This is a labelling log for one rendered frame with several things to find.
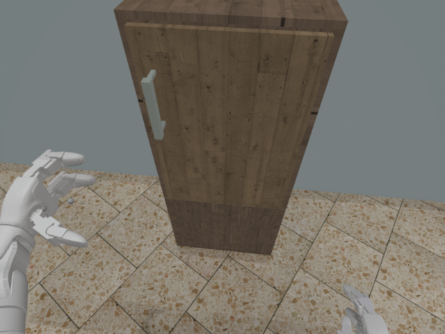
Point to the robot left hand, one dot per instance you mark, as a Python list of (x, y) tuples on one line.
[(21, 205)]

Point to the cupboard door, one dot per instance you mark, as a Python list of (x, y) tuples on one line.
[(236, 103)]

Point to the handle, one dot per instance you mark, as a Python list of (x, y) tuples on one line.
[(152, 106)]

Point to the robot right hand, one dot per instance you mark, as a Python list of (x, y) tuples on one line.
[(365, 320)]

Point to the robot left forearm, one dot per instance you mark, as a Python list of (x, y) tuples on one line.
[(16, 245)]

